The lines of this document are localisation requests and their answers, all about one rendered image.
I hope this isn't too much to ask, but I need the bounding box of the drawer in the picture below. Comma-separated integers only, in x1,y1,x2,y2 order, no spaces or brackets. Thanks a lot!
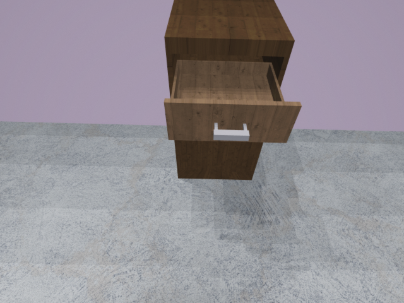
164,60,302,143

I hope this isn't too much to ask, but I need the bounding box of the handle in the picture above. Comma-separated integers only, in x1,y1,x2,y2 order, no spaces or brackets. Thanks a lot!
213,123,249,141

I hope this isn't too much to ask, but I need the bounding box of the cabinet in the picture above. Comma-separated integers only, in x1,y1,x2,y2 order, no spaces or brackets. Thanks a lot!
164,0,295,180

